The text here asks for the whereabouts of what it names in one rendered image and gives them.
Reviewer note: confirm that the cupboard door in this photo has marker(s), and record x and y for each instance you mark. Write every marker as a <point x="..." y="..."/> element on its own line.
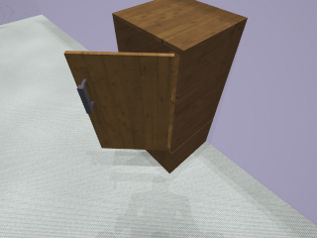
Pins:
<point x="131" y="94"/>

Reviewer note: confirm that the handle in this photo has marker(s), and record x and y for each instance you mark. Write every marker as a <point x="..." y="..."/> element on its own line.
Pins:
<point x="88" y="105"/>

